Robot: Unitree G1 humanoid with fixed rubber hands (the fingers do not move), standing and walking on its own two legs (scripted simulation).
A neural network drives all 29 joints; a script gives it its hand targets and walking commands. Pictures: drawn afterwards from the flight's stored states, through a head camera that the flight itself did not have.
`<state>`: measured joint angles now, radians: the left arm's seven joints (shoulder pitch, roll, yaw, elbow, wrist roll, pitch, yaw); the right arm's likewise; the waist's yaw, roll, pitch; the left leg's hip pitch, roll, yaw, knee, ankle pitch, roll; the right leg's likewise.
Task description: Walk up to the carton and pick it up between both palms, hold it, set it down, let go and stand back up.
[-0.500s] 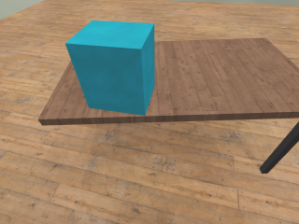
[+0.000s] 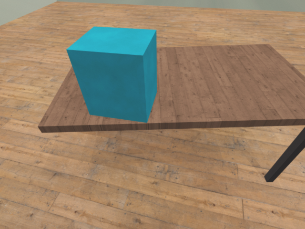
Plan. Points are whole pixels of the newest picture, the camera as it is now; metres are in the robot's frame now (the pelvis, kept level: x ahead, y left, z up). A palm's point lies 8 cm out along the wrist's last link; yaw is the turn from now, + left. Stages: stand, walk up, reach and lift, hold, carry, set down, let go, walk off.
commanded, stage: walk up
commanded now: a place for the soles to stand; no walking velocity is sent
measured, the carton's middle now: (120, 75) +0.71 +0.15 +0.06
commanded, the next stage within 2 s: none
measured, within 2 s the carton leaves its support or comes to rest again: neither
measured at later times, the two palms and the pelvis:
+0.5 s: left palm out of the picture +0.15 +0.48 -0.10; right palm out of the picture +0.17 -0.15 -0.09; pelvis +0.12 +0.15 +0.00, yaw +4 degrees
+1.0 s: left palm (12, 198) +0.27 +0.45 -0.09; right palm (213, 192) +0.29 -0.16 -0.11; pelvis +0.23 +0.13 +0.00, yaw +5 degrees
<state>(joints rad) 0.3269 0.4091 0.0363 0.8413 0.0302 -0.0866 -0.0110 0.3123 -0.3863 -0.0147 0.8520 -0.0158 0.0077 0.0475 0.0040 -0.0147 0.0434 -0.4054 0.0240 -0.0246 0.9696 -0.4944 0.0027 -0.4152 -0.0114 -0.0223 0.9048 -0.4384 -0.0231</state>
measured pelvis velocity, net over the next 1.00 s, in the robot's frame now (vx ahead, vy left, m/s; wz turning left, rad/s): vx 0.23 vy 0.13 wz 0.08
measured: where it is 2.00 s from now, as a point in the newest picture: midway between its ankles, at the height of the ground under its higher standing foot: outside the picture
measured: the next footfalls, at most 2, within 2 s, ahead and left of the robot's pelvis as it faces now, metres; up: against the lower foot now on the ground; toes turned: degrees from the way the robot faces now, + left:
left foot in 0.34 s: +0.21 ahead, +0.24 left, +0.00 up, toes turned +6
right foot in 0.94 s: +0.38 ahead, +0.05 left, +0.00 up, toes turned +5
